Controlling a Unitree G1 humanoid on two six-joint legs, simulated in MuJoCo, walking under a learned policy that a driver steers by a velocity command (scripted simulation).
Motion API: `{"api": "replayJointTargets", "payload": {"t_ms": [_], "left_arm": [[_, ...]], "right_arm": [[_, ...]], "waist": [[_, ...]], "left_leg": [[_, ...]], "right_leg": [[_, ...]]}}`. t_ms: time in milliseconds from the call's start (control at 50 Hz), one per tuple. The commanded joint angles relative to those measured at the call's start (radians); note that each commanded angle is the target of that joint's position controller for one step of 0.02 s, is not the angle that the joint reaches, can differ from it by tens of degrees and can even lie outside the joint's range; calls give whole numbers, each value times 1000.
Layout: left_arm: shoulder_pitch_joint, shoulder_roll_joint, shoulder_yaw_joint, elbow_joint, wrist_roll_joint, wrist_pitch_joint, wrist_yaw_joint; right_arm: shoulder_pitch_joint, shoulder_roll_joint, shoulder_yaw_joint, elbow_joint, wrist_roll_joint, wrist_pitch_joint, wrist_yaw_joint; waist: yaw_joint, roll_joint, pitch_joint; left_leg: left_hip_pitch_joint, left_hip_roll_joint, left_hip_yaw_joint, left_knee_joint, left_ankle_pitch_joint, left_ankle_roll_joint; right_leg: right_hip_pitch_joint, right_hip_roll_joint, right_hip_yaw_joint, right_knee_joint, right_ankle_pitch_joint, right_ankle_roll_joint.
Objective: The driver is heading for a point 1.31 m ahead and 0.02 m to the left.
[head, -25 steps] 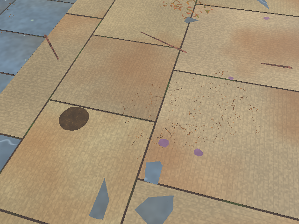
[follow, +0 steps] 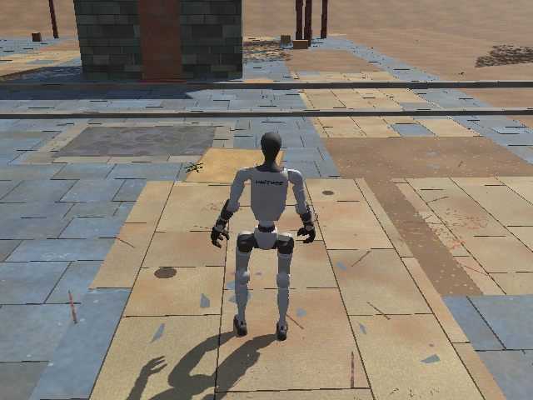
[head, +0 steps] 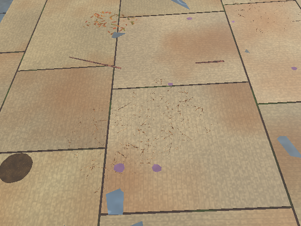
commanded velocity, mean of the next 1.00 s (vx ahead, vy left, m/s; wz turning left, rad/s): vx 0.14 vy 0.00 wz -0.20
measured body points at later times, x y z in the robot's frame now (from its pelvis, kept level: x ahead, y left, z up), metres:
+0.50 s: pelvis +0.02 +0.01 +0.01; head +0.04 +0.01 +0.46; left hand +0.21 +0.24 -0.10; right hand +0.10 -0.29 -0.10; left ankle +0.04 +0.14 -0.73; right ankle +0.01 -0.10 -0.72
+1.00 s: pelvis +0.13 -0.03 +0.02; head +0.14 -0.05 +0.47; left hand +0.15 +0.24 -0.10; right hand +0.25 -0.32 -0.09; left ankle +0.23 +0.11 -0.66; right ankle +0.03 -0.10 -0.72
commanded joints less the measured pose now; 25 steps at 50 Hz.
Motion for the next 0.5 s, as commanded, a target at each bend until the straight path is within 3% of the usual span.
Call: {"api": "replayJointTargets", "payload": {"t_ms": [20, 40, 60, 80, 100, 140, 240, 300, 360, 400, 420, 440, 460, 480, 500], "left_arm": [[106, 271, 61, -78, 45, -27, 9], [64, 245, 55, -82, 52, -51, 5], [3, 218, 51, -90, 28, -65, 9], [-36, 177, 39, -100, 7, -68, 13], [-56, 158, 31, -106, -3, -67, 20], [-33, 135, 21, -109, -1, -64, 30], [-3, 128, 19, -105, 1, -58, 42], [-19, 138, 19, -102, 10, -50, 33], [-39, 135, 14, -94, 8, -44, 21], [-68, 117, 4, -87, -1, -41, 18], [-72, 106, -1, -80, -8, -41, 19], [-47, 91, -7, -73, -3, -46, 19], [-14, 65, -14, -73, 19, -56, 16], [11, 43, -15, -71, 17, -63, 11], [-21, 69, -14, -63, 28, -63, 12]], "right_arm": [[-109, -89, -27, -104, -20, -5, -6], [-118, -108, -35, -103, -3, -5, -12], [-78, -113, -42, -81, -1, -2, -18], [-52, -120, -48, -54, -10, 1, -26], [-36, -120, -51, -46, -17, 1, -29], [-25, -104, -50, -45, -8, -7, -24], [-44, -70, -28, -40, 2, -14, -11], [-39, -77, -22, -33, 8, -17, 1], [-21, -90, -21, -24, 12, -24, 10], [14, -78, -16, -9, 11, -32, 17], [42, -71, -12, 5, 5, -38, 23], [58, -99, -14, 9, -10, -43, 24], [76, -168, -25, 4, -26, -43, 21], [20, -169, -22, 14, -24, -40, 23], [-23, -102, -5, -1, -19, -42, 28]], "waist": [[58, -307, -43], [32, -219, -38], [-5, -174, -36], [-18, -144, -53], [-28, -149, -67], [-29, -142, -108], [4, -150, -126], [17, -166, -105], [21, -163, -89], [-9, -145, -89], [-32, -127, -88], [-27, -94, -104], [6, 36, -136], [59, 167, -117], [35, 150, -107]], "left_leg": [[-314, -118, -158, 454, -408, -24], [-321, -98, -212, 524, -322, -1], [-327, -84, -228, 527, -223, 10], [-321, -75, -235, 527, -165, 6], [-296, -81, -233, 544, -119, -3], [-270, -100, -236, 551, -70, -17], [-214, -87, -233, 302, -38, -46], [-98, -84, -217, 187, -81, -47], [-13, -89, -202, 87, -104, -35], [72, -94, -189, -74, -20, -17], [153, -95, -183, -219, 122, -1], [247, -48, -230, -256, 245, 22], [326, 78, -341, -231, 454, 71], [252, 127, -387, -220, 436, 162], [195, 117, -394, -249, 305, 183]], "right_leg": [[120, -343, 576, -386, 351, -308], [112, -296, 501, -391, 269, -273], [120, -245, 432, -375, 227, -212], [136, -216, 393, -358, 221, -171], [132, -195, 362, -347, 270, -160], [171, -172, 343, -330, 353, -165], [266, -164, 327, -307, 373, -173], [202, -166, 343, -305, 347, -195], [176, -169, 374, -286, 390, -205], [169, -149, 373, -251, 426, -184], [145, -125, 360, -236, 417, -154], [106, -93, 346, -221, 349, -107], [49, -13, 269, -126, 205, -53], [42, 65, 169, -138, 31, -7], [98, 45, 159, -156, 40, 23]]}}
Keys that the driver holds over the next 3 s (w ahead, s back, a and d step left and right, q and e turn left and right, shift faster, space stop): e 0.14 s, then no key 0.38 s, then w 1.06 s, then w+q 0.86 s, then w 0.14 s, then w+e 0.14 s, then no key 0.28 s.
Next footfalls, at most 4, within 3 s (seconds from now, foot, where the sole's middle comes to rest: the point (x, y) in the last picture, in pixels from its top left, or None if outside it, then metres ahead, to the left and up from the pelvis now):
0.44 left None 0.08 0.13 -0.76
1.24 left None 0.47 0.06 -0.76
1.78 right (218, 174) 0.72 -0.23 -0.76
2.28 left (160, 130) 0.98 0.05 -0.76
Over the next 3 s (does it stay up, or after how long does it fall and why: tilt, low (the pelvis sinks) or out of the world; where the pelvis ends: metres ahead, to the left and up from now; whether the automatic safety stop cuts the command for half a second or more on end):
stays up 1.21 0.00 0.01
